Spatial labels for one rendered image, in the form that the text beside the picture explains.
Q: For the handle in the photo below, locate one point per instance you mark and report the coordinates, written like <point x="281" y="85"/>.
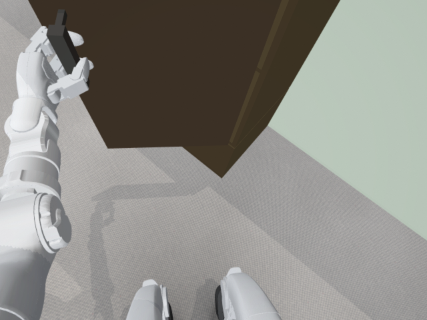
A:
<point x="62" y="44"/>

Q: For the cupboard door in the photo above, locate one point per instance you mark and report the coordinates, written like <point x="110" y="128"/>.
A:
<point x="167" y="73"/>

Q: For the robot left upper arm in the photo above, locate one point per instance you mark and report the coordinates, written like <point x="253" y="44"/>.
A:
<point x="33" y="228"/>

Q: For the right robot thigh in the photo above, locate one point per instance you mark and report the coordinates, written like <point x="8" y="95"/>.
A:
<point x="243" y="295"/>

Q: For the left robot hand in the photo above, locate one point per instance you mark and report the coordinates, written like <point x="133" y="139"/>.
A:
<point x="35" y="75"/>

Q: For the robot right shin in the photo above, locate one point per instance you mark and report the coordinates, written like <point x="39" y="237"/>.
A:
<point x="230" y="315"/>

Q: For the left robot forearm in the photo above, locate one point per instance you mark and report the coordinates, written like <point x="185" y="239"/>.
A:
<point x="34" y="159"/>

